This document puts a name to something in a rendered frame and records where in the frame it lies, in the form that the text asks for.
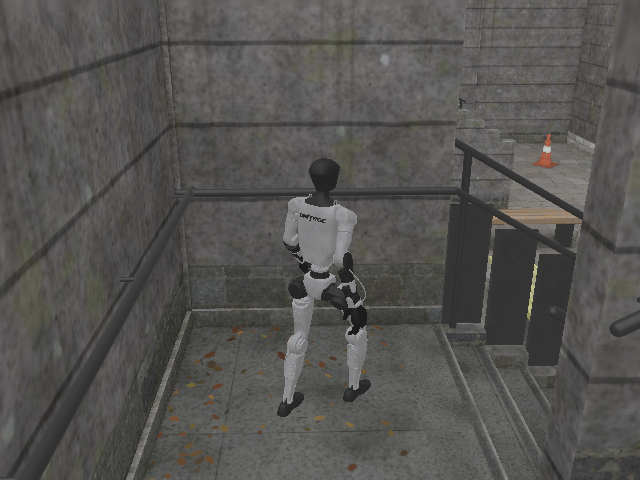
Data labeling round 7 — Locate stairs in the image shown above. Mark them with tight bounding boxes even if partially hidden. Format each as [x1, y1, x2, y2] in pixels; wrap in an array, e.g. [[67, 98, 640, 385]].
[[451, 346, 553, 480]]

